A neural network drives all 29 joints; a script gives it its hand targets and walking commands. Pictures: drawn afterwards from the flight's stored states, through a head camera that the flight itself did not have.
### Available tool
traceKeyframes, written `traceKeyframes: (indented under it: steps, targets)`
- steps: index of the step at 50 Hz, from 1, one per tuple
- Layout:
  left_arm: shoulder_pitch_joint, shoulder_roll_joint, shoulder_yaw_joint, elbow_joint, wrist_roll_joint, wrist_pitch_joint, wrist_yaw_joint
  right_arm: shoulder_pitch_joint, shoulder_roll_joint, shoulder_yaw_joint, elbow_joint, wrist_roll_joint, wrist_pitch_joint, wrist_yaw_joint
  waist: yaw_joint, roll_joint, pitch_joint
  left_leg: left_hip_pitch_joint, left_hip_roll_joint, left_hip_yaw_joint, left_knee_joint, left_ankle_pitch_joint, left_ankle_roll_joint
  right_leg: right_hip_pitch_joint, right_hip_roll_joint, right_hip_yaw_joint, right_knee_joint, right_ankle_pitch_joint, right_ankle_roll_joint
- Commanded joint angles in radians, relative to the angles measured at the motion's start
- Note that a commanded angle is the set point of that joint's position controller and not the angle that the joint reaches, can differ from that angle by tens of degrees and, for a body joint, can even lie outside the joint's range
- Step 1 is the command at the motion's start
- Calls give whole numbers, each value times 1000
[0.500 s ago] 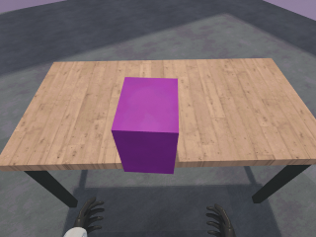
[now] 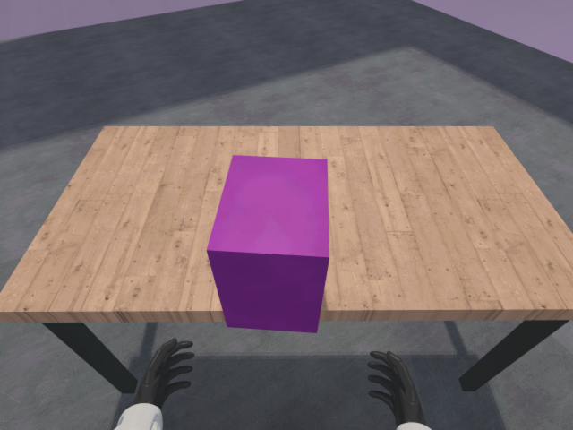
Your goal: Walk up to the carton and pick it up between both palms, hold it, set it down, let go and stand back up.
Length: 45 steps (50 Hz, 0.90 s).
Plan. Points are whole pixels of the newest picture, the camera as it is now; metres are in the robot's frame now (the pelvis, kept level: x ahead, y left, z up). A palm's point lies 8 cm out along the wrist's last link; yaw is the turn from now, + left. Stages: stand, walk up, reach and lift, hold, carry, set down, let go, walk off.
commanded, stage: reach and lift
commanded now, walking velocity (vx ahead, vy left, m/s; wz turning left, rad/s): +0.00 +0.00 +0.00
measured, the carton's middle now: (275, 245) +0.42 +0.01 -0.02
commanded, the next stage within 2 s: none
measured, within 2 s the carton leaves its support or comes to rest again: neither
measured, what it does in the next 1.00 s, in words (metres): stands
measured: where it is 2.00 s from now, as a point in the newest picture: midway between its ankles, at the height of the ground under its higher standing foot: outside the picture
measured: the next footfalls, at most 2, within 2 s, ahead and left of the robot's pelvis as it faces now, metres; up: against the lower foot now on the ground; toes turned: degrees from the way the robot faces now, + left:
none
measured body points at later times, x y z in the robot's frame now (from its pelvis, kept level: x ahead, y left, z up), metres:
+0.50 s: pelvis +0.03 +0.02 +0.00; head +0.04 +0.03 +0.45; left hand +0.25 +0.19 -0.03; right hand +0.23 -0.15 -0.04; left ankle +0.00 +0.12 -0.74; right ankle +0.03 -0.10 -0.74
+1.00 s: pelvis +0.03 +0.02 +0.01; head +0.04 +0.04 +0.46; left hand +0.29 +0.19 +0.01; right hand +0.29 -0.14 +0.00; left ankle +0.00 +0.12 -0.74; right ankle +0.03 -0.10 -0.74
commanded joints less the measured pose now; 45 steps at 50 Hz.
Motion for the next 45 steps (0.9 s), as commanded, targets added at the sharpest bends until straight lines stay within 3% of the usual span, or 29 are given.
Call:
traceKeyframes:
  steps: [1, 8, 13, 18, 26, 35, 45]
  targets:
    - [-79, 62, 10, -103, 1, -60, 0, -31, -14, -4, -69, 6, -74, -1, -5, -19, -63, -85, -11, -3, -100, 47, 50, 114, -12, 48, -82, 63, 13]
    - [-81, 45, -2, -128, -2, -129, 4, -49, -11, 0, -30, 21, -182, 3, -5, -20, -71, -49, -16, -16, -87, 91, 32, 92, -3, 45, -73, 108, 11]
    - [-55, 33, 1, -167, 11, -169, 15, -63, -11, -1, -20, 29, -264, 8, 1, -11, -106, -3, -21, -28, -66, 195, 17, 83, 2, 47, -60, 191, 10]
    - [-16, 5, 1, -208, 34, -185, 19, -62, -13, 10, 10, 46, -326, 7, 7, -8, -108, 37, -25, -37, -56, 283, -3, 83, 15, 47, -64, 243, 6]
    - [-2, -33, -2, -315, 67, -198, 28, -92, -19, -13, 9, 44, -389, 10, 9, -7, -96, 58, -22, -53, -73, 320, -19, 79, 23, 42, -82, 244, -2]
    - [-21, -61, -5, -386, 89, -176, 41, -152, -20, -29, -2, 46, -391, 10, 10, -4, -106, 64, -17, -61, -99, 317, -31, 89, 27, 37, -106, 209, -8]
    - [-158, -56, 20, -395, 95, -116, 44, -282, -23, -46, -31, 34, -320, -7, 18, 1, -151, 56, -17, -51, -125, 303, -21, 128, 23, 36, -131, 190, -11]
